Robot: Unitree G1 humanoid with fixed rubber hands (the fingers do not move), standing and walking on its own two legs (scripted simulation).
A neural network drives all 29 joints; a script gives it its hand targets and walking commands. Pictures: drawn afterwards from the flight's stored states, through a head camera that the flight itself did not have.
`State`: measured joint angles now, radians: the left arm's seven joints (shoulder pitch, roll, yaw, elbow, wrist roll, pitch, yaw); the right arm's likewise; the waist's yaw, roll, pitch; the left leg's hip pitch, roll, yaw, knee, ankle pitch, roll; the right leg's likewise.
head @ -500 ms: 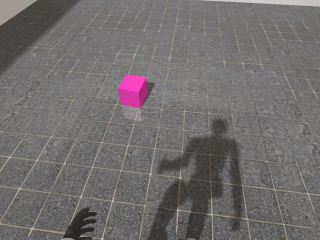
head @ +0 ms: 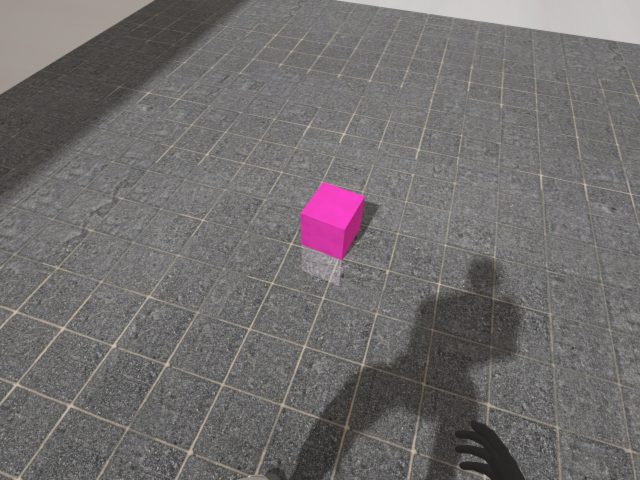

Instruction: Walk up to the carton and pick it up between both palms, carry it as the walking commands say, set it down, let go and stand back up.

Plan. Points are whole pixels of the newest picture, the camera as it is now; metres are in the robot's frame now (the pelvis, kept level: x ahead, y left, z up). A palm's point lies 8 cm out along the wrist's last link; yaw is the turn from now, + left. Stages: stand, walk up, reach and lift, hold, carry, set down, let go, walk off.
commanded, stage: walk up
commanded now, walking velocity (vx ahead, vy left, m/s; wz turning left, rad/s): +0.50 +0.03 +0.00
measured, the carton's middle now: (332, 221) +1.13 +0.08 -0.67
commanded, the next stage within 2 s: none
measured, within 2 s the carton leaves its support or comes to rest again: neither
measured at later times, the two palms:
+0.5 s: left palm (231, 289) +0.42 +0.21 -0.11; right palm out of the picture +0.13 -0.23 -0.13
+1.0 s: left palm (187, 315) +0.37 +0.27 -0.11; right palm (450, 219) +0.65 -0.19 -0.11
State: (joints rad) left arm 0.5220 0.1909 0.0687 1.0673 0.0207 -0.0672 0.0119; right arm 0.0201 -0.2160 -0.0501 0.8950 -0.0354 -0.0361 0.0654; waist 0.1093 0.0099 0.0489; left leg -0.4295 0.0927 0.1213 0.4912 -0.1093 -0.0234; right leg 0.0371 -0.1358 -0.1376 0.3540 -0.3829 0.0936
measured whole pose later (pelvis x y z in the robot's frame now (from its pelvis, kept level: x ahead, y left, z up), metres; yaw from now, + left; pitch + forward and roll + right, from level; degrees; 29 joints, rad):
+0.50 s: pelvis +0.25 -0.01 +0.00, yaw +0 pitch +0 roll +1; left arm 0.04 0.20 0.05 0.90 0.02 -0.04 -0.05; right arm 0.50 -0.17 -0.05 1.13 -0.02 -0.08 0.00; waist -0.09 -0.01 0.05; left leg 0.06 0.08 0.14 0.33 -0.38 -0.06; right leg -0.45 -0.10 -0.13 0.53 -0.15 0.02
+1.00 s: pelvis +0.48 +0.03 +0.01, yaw +1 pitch +1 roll +0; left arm 0.49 0.20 0.06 1.06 0.02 -0.06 0.01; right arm 0.04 -0.22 -0.05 0.92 -0.03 -0.01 0.07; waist 0.10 0.01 0.05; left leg -0.46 0.10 0.11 0.53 -0.08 -0.04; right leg 0.00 -0.13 -0.14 0.33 -0.32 0.09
